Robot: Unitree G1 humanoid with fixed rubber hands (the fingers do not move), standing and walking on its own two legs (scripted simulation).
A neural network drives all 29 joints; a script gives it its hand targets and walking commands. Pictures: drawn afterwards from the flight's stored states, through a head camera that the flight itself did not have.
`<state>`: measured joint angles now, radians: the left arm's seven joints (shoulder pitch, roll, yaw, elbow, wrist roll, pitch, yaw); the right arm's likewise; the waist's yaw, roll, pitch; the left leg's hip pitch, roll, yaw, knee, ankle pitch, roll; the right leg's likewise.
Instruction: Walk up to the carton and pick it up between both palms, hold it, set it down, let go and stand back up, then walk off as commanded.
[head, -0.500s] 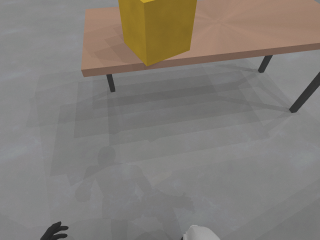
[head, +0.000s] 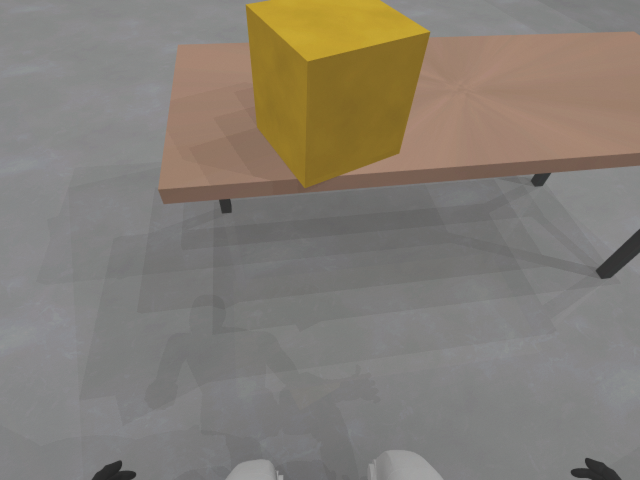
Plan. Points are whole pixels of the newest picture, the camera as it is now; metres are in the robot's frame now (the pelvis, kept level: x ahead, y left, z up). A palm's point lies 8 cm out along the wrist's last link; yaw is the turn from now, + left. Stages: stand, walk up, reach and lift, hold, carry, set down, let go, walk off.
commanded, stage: walk up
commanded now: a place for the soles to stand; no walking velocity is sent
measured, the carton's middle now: (330, 86) +0.80 +0.00 +0.05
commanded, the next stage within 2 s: none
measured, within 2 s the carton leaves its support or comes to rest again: neither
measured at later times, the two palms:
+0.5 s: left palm (150, 422) +0.20 +0.25 -0.10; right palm (609, 385) +0.25 -0.40 -0.08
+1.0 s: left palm (219, 342) +0.31 +0.17 -0.10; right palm (629, 345) +0.31 -0.48 -0.10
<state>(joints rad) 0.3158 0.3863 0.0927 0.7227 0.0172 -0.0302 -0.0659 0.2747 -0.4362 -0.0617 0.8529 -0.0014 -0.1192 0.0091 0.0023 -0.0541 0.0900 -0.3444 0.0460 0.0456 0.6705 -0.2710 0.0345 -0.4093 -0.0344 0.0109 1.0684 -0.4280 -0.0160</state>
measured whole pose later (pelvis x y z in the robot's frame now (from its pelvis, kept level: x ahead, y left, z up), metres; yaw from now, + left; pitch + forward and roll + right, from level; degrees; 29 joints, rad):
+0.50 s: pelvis +0.14 -0.07 -0.01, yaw -1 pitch +0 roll +0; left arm 0.32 0.39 0.10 0.72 0.02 -0.04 -0.06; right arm 0.25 -0.45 -0.06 0.86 0.00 -0.09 0.00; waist 0.08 -0.03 0.05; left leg -0.52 0.04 0.05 0.81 -0.38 0.03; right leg -0.33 -0.02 0.00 0.73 -0.40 -0.01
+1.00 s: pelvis +0.25 -0.14 -0.01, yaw +2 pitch -1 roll +2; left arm 0.31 0.39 0.08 0.72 0.02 -0.02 -0.03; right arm 0.29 -0.45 -0.06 0.85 0.00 -0.05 -0.03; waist 0.00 -0.02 0.10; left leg -0.50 0.03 -0.06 0.97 -0.46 0.01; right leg -0.41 -0.03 -0.01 0.77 -0.34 -0.01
